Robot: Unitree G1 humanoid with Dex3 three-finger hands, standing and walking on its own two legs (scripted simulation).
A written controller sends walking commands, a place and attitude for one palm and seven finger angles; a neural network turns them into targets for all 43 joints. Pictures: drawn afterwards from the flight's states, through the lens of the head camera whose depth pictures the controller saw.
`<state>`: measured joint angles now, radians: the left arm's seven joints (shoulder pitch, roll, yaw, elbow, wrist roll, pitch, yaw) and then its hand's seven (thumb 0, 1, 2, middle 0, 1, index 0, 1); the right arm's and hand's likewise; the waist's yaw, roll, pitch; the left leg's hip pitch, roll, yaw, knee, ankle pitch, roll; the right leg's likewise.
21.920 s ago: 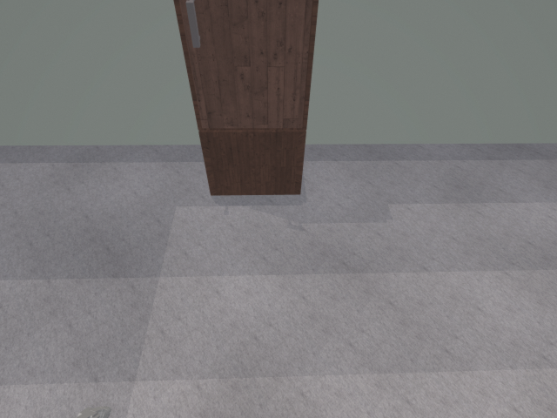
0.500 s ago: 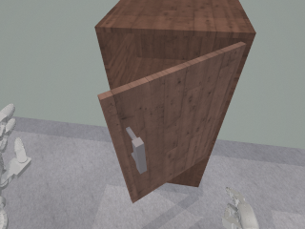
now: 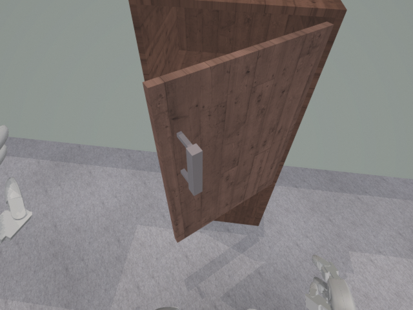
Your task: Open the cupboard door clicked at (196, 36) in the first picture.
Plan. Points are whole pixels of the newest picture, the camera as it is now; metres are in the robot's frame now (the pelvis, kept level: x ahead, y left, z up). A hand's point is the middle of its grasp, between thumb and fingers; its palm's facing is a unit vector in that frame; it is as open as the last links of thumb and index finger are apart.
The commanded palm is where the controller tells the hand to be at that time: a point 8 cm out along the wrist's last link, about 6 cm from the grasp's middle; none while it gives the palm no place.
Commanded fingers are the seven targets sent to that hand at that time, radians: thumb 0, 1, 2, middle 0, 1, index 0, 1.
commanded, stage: step back with the hand held close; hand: left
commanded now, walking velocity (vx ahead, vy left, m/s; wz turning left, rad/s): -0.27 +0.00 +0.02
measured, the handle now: (189, 164) +0.37 +0.07 +0.09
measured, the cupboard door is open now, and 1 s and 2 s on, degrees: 41 41 41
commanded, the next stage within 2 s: stop stepping back and stand still in 0.54 s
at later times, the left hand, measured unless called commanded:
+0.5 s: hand (15, 266) +0.14 +0.24 +0.17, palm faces +0.33 -0.80 -0.51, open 7.4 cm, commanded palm +0.07 +0.29 +0.19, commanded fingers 0.00 0.90 0.90 -0.20 -0.30 -0.20 -0.30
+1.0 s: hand out of the picture -0.01 +0.24 +0.18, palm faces +0.44 -0.78 -0.44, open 7.4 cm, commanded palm -0.06 +0.28 +0.19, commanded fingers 0.00 0.90 0.90 -0.20 -0.30 -0.20 -0.30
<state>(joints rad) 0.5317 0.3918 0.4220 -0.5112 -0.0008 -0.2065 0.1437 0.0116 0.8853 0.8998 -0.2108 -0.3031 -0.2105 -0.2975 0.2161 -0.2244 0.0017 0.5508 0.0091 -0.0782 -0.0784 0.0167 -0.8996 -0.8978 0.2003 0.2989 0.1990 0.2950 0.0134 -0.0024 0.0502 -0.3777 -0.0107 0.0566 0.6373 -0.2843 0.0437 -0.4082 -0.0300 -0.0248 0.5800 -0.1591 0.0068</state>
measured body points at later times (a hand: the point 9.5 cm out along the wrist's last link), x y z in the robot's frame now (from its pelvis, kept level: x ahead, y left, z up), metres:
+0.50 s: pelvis -0.08 -0.01 +0.01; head -0.04 +0.01 +0.46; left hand +0.11 +0.28 +0.20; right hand +0.11 -0.24 -0.07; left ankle -0.04 +0.09 -0.70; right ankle -0.10 -0.12 -0.72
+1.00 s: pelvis -0.20 -0.02 +0.02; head -0.21 -0.01 +0.47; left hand -0.04 +0.28 +0.20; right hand -0.06 -0.25 -0.08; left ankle -0.16 +0.10 -0.68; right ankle -0.22 -0.10 -0.72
